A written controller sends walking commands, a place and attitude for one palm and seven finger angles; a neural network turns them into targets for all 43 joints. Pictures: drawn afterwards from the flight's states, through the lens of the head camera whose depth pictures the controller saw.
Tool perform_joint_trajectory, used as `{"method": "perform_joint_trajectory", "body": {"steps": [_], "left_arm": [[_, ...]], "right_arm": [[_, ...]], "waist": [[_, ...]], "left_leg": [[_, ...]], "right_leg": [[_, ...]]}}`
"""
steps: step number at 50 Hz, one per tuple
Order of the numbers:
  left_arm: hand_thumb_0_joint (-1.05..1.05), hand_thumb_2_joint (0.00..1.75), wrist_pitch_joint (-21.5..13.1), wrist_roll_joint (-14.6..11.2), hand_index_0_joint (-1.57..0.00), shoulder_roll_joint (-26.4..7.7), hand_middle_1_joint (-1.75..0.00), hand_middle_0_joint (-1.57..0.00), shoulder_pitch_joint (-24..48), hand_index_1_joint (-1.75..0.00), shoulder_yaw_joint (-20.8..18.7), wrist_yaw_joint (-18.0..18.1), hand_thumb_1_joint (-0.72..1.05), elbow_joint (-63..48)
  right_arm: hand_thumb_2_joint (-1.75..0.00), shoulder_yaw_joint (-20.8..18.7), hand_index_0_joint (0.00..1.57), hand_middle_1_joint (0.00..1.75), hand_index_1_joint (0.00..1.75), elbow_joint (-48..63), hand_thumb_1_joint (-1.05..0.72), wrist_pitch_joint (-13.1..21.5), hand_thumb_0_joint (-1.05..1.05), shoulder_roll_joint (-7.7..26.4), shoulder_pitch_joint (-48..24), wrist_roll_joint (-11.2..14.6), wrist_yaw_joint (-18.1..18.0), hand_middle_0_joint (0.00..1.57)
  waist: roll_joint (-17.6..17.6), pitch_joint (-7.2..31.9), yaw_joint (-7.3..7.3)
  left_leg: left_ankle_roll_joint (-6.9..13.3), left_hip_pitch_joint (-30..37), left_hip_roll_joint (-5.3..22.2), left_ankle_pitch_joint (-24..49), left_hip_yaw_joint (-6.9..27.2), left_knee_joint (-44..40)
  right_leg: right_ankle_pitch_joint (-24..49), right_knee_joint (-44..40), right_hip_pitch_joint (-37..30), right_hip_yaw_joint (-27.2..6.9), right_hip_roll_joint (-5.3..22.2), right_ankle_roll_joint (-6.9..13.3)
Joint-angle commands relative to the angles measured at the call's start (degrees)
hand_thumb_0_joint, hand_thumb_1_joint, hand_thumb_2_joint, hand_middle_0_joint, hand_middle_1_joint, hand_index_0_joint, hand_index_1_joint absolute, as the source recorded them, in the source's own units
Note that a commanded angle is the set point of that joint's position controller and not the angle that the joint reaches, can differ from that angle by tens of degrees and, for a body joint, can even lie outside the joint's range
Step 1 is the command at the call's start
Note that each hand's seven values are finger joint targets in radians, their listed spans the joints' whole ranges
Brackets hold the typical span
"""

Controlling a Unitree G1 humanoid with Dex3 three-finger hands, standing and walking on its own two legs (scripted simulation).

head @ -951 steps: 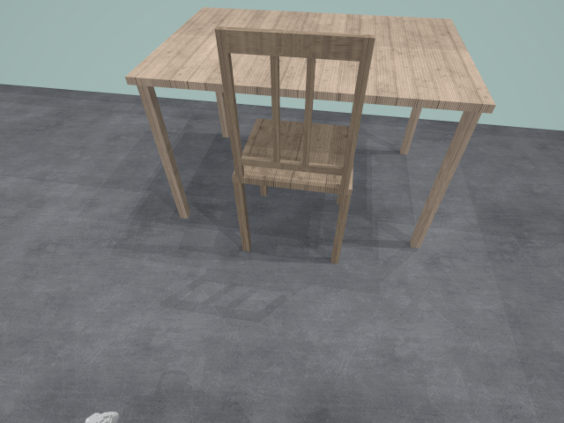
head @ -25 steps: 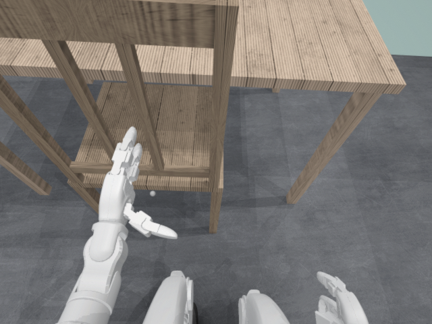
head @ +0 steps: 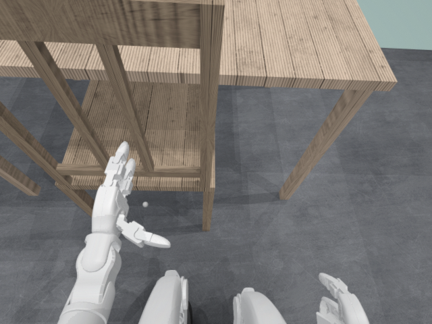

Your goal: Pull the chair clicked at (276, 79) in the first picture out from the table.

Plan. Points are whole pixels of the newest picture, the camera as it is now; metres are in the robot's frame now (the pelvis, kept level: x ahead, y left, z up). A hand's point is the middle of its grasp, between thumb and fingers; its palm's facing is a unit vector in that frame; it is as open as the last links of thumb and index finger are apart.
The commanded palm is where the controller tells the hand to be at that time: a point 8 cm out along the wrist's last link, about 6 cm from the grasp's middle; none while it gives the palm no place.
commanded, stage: aim the fingers beside a spindle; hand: left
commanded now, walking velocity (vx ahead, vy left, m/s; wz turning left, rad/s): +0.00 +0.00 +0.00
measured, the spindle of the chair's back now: (80, 122) +0.47 +0.27 +0.05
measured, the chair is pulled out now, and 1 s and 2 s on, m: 0.00 0.00 0.00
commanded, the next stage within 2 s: push the fingers through the gap in 1.02 s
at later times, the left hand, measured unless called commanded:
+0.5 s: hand (122, 189) +0.34 +0.17 +0.05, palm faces +0.05 -1.00 -0.07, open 16.9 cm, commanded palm +0.31 +0.20 +0.02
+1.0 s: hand (143, 212) +0.31 +0.14 -0.01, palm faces -0.04 -1.00 +0.05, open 17.0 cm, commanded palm +0.31 +0.20 +0.03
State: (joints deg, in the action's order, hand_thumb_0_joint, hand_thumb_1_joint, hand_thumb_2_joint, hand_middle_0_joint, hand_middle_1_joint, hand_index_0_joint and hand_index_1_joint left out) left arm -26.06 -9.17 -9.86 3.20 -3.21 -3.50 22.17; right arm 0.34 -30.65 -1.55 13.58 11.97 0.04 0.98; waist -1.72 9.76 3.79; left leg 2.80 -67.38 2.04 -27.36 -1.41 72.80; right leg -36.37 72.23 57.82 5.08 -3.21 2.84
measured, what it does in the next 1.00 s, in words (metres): stands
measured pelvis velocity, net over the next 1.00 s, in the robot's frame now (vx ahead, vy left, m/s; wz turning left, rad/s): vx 0.00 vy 0.01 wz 0.00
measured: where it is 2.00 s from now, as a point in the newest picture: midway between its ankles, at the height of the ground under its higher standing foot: outside the picture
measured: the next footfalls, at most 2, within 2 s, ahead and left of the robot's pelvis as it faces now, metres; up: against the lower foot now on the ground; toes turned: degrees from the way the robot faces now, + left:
none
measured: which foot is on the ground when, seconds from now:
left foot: down 0.00-1.00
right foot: down 0.00-1.00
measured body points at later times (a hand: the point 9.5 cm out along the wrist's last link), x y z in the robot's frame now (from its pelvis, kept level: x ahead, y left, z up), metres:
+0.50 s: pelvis +0.00 +0.00 +0.00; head +0.09 +0.01 +0.44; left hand +0.33 +0.22 +0.05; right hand +0.15 -0.24 -0.11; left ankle +0.06 +0.09 -0.62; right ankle -0.02 -0.10 -0.62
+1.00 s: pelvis +0.00 +0.01 +0.00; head +0.10 +0.02 +0.44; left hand +0.31 +0.19 -0.01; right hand +0.14 -0.24 -0.10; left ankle +0.06 +0.09 -0.62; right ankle -0.02 -0.10 -0.62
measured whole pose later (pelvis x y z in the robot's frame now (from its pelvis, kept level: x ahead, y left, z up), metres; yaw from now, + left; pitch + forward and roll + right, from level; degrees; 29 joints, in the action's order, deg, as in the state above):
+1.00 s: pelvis +0.00 +0.01 +0.00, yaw +0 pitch +22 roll -4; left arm -22.8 -11.3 -9.8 2.9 -1.8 -5.9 24.7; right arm 1.1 -30.4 -1.4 13.8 12.7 0.9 0.8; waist -2.3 9.7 3.3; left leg 3.4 -66.8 1.6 -26.8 -1.4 71.7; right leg -35.7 70.8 57.0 5.0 -2.9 2.2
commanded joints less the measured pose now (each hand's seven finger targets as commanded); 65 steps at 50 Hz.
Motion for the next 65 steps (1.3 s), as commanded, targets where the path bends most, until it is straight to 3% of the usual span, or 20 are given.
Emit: {"method": "perform_joint_trajectory", "body": {"steps": [1,5,9,12,16,20,24,28,31,33,34,37,41,44,50,54,56,58,61,65], "left_arm": [[0.0,0.3,-9.26,-0.46,-0.06,-11.6,-0.08,-0.06,9.79,-0.08,-7.65,3.11,-0.5,-22.68],[0.0,0.3,-4.05,-0.11,-0.06,-3.48,-0.08,-0.06,3.34,-0.08,0.09,-0.56,-0.5,-8.67],[0.0,0.3,0.64,-2.32,-0.06,0.84,-0.08,-0.06,4.38,-0.08,4.35,-5.29,-0.5,-1.18],[0.0,0.3,-3.17,-2.6,-0.06,-6.0,-0.08,-0.06,13.83,-0.08,-1.8,-3.75,-0.5,-10.29],[0.0,0.3,-10.97,-0.84,-0.06,-14.3,-0.08,-0.06,15.73,-0.08,-9.02,3.09,-0.5,-28.96],[0.0,0.3,-8.86,1.08,-0.06,-9.81,-0.08,-0.06,8.58,-0.08,-6.46,4.29,-0.5,-16.78],[0.0,0.3,0.42,-0.32,-0.06,0.21,-0.08,-0.06,3.68,-0.08,2.82,-3.44,-0.5,3.06],[0.0,0.3,1.23,-3.15,-0.06,-0.2,-0.08,-0.06,11.49,-0.08,3.86,-6.46,-0.5,-3.79],[0.0,0.3,-6.27,-2.93,-0.06,-8.81,-0.08,-0.06,19.46,-0.08,-3.0,-1.44,-0.5,-24.62],[0.0,0.3,-10.42,-1.45,-0.06,-12.2,-0.08,-0.06,16.52,-0.08,-6.59,3.42,-0.5,-30.54],[0.0,0.3,-11.41,-0.18,-0.06,-15.39,-0.08,-0.06,16.09,-0.08,-9.48,5.7,-0.5,-30.59],[0.0,0.3,-9.56,3.1,-0.06,-9.71,-0.08,-0.06,11.42,-0.08,-5.92,7.4,-0.5,-15.86],[0.0,0.3,-0.03,1.88,-0.06,-1.56,-0.08,-0.06,4.45,-0.08,1.07,-0.02,-0.5,3.98],[0.0,0.3,2.87,-2.29,-0.06,1.06,-0.08,-0.06,6.56,-0.08,3.43,-5.23,-0.5,1.71],[0.0,0.3,-10.8,-2.22,-0.06,-13.49,-0.08,-0.06,17.73,-0.08,-6.82,2.01,-0.5,-33.66],[0.0,0.3,-9.59,1.89,-0.06,-9.62,-0.08,-0.06,9.48,-0.08,-5.1,5.62,-0.5,-18.81],[0.0,0.3,-4.94,3.01,-0.06,-4.63,-0.08,-0.06,6.16,-0.08,-1.18,3.24,-0.5,-3.69],[0.0,0.3,-0.29,2.05,-0.06,-2.4,-0.08,-0.06,9.13,-0.08,1.49,-0.24,-0.5,1.78],[0.0,0.3,2.53,-1.17,-0.06,-3.33,-0.08,-0.06,15.27,-0.08,0.61,-3.47,-0.5,-2.46],[0.0,0.3,-3.93,-2.67,-0.06,-9.28,-0.08,-0.06,25.3,-0.08,-3.78,-0.75,-0.5,-21.45]], "right_arm": [[-0.9,-2.94,0.2,0.3,0.3,6.01,-0.9,3.35,0.0,7.32,1.35,-0.47,-0.25,0.2],[-0.9,-3.07,0.2,0.3,0.3,5.43,-0.9,2.66,0.0,8.32,1.41,0.29,0.36,0.2],[-0.9,-2.88,0.2,0.3,0.3,6.82,-0.9,2.22,0.0,9.43,0.63,2.05,-0.42,0.2],[-0.9,-3.35,0.2,0.3,0.3,6.68,-0.9,2.8,0.0,9.21,0.66,1.15,-1.31,0.2],[-0.9,-3.13,0.2,0.3,0.3,6.22,-0.9,4.48,0.0,7.67,1.3,-0.56,-1.24,0.2],[-0.9,-2.78,0.2,0.3,0.3,4.8,-0.9,3.72,0.0,7.47,0.43,-0.75,0.06,0.2],[-0.9,-2.49,0.2,0.3,0.3,5.86,-0.9,2.03,0.0,9.18,0.5,1.57,0.23,0.2],[-0.9,-2.96,0.2,0.3,0.3,7.44,-0.9,2.26,0.0,9.87,0.59,2.23,-0.96,0.2],[-0.9,-3.5,0.2,0.3,0.3,7.46,-0.9,3.98,0.0,8.77,1.1,0.5,-1.5,0.2],[-0.9,-3.14,0.2,0.3,0.3,6.32,-0.9,4.88,0.0,7.99,1.88,-0.37,-1.32,0.2],[-0.9,-3.11,0.2,0.3,0.3,5.42,-0.9,4.91,0.0,8.19,2.18,-0.83,-1.17,0.2],[-0.9,-2.77,0.2,0.3,0.3,3.94,-0.9,3.97,0.0,7.82,1.34,-1.19,0.31,0.2],[-0.9,-2.46,0.2,0.3,0.3,5.95,-0.9,1.29,0.0,9.46,0.69,1.19,0.83,0.2],[-0.9,-2.65,0.2,0.3,0.3,8.02,-0.9,1.26,0.0,9.84,0.57,2.51,-0.17,0.2],[-0.9,-3.22,0.2,0.3,0.3,6.27,-0.9,4.81,0.0,8.17,2.25,-0.27,-1.56,0.2],[-0.9,-2.95,0.2,0.3,0.3,3.66,-0.9,4.48,0.0,8.01,1.71,-1.01,-0.03,0.2],[-0.9,-2.79,0.2,0.3,0.3,3.58,-0.9,2.99,0.0,8.45,1.34,-0.44,0.56,0.2],[-0.9,-2.38,0.2,0.3,0.3,5.21,-0.9,1.72,0.0,9.55,0.62,1.26,0.32,0.2],[-0.9,-2.69,0.2,0.3,0.3,6.93,-0.9,1.51,0.0,10.14,0.84,2.1,-0.9,0.2],[-0.9,-3.0,0.2,0.3,0.3,6.46,-0.9,3.46,0.0,8.96,1.84,0.49,-1.9,0.2]], "waist": [[-6.95,27.14,-2.03],[0.87,16.53,1.35],[6.59,10.46,2.09],[3.74,17.01,0.8],[-9.19,29.99,-2.64],[-4.74,22.62,-0.36],[4.7,10.37,1.93],[3.79,14.97,1.37],[-6.07,27.64,-1.34],[-8.36,29.76,-2.28],[-8.44,28.9,-2.3],[-5.25,20.0,0.03],[4.67,11.22,0.87],[5.26,14.65,0.44],[-10.12,31.28,-2.37],[-5.61,21.71,0.31],[0.98,12.07,2.06],[3.93,9.36,2.09],[2.51,16.31,0.95],[-5.69,28.89,-0.43]], "left_leg": [[-1.04,31.11,-0.23,22.56,4.96,-7.7],[-0.67,23.65,-0.17,15.84,4.91,-7.74],[0.0,17.15,-1.14,7.6,4.66,-7.63],[0.07,18.94,-0.95,9.22,4.43,-6.27],[-1.21,34.09,-0.29,20.9,5.65,-7.67],[-1.05,28.12,-0.05,18.31,5.7,-7.33],[-0.35,17.59,-1.05,6.77,4.92,-8.41],[0.01,20.46,-1.08,7.23,5.49,-8.56],[-0.72,31.63,-0.42,15.83,6.17,-8.34],[-1.59,36.79,0.12,21.39,6.85,-9.15],[-1.84,35.51,0.33,21.54,7.48,-8.92],[-1.61,28.75,0.16,15.82,7.54,-8.36],[-0.66,18.08,-1.23,6.21,5.08,-9.35],[-0.13,19.61,-1.42,7.51,4.87,-9.57],[-1.63,37.76,0.09,22.26,6.69,-9.12],[-1.47,30.95,0.31,20.3,7.48,-8.04],[-1.06,21.47,-0.24,10.58,6.5,-7.8],[-0.61,18.56,-1.07,4.09,5.74,-9.64],[-0.27,23.22,-1.25,6.28,5.5,-10.62],[-0.91,35.2,-0.22,18.24,6.73,-9.5]], "right_leg": [[24.11,-10.5,-5.41,-4.23,0.67,-1.07],[21.06,-12.14,-2.24,-3.55,0.62,-1.79],[14.9,-15.59,-2.59,-5.26,1.5,-2.09],[15.19,-13.7,-2.96,-5.7,1.6,-1.93],[20.25,-10.29,-2.94,-4.13,0.88,-0.66],[19.5,-10.33,-1.15,-3.45,0.41,-1.31],[13.0,-14.45,-0.99,-4.14,0.66,-1.57],[12.45,-14.87,-1.86,-4.06,1.47,-1.5],[16.95,-11.96,-2.05,-3.84,1.2,-0.94],[19.02,-10.63,-0.82,-3.04,0.78,-0.55],[18.77,-9.52,0.29,-2.75,0.49,-0.52],[15.7,-9.58,2.88,-2.22,0.46,-1.0],[12.0,-13.42,-0.97,-3.14,0.57,-1.21],[13.35,-15.23,-4.04,-4.14,1.17,-1.22],[19.97,-10.86,-1.57,-3.47,0.57,-0.47],[18.74,-9.94,1.75,-2.28,0.47,-0.96],[14.05,-11.08,3.48,-2.13,0.35,-1.39],[10.17,-13.8,1.0,-2.78,0.61,-1.31],[11.64,-15.73,-3.3,-3.72,1.02,-1.32],[18.85,-13.18,-2.9,-3.4,0.84,-1.11]]}}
